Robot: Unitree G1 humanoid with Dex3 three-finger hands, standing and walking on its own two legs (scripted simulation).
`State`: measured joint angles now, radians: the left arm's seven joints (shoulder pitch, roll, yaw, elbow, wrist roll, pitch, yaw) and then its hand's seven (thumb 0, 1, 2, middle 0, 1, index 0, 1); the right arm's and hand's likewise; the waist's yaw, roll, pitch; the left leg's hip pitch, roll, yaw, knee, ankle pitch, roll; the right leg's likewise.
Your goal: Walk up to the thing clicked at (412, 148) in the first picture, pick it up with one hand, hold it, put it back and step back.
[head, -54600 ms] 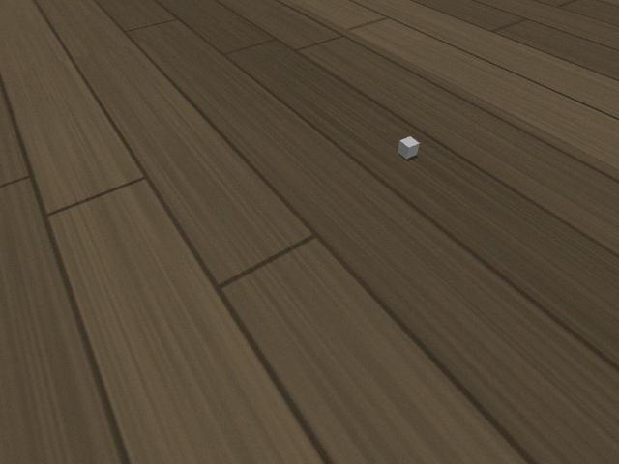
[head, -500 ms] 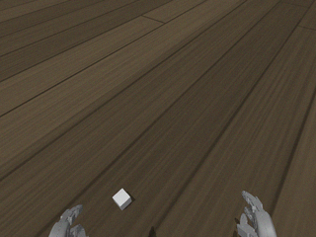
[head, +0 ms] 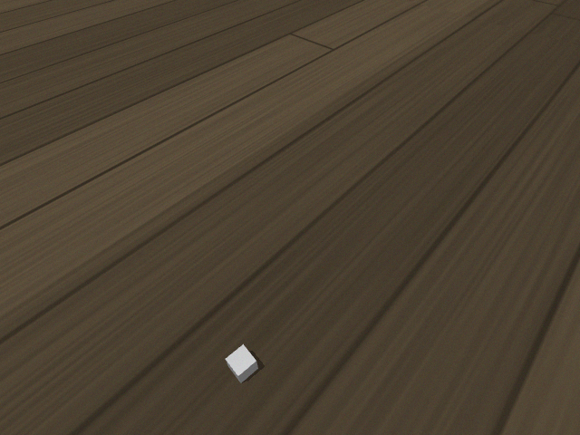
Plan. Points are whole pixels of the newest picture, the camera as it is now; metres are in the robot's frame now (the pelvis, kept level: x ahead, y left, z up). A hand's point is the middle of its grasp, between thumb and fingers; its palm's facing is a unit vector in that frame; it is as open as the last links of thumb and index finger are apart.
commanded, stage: stand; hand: left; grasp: from above
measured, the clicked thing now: (242, 363) +0.48 +0.19 -0.74
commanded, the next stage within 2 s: step back in 2.00 s
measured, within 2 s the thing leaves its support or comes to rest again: neither
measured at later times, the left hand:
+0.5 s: hand out of the picture +0.04 +0.24 -0.15, palm faces +0.03 -0.94 -0.35, open 7.4 cm
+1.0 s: hand out of the picture +0.07 +0.23 -0.15, palm faces +0.03 -0.94 -0.34, open 7.4 cm
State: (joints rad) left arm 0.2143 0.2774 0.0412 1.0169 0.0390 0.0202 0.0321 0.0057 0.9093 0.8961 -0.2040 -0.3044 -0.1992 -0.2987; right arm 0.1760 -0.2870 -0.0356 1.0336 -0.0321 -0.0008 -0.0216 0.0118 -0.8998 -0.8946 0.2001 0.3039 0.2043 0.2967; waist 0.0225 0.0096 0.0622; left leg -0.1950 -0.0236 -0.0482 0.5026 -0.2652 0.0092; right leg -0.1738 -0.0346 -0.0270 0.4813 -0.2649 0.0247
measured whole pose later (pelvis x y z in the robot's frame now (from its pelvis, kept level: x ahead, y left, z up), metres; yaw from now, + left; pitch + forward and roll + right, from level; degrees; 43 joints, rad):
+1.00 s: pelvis +0.00 -0.02 +0.01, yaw +0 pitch -3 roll +0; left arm 0.10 0.31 0.04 1.16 0.02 0.00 0.01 0.00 0.91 0.90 -0.21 -0.30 -0.20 -0.30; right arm 0.12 -0.33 -0.01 1.14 -0.01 0.00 -0.02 0.01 -0.90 -0.89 0.20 0.30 0.20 0.30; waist 0.01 0.02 0.06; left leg -0.09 0.00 -0.06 0.32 -0.18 -0.02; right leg -0.08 -0.01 -0.04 0.31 -0.18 0.00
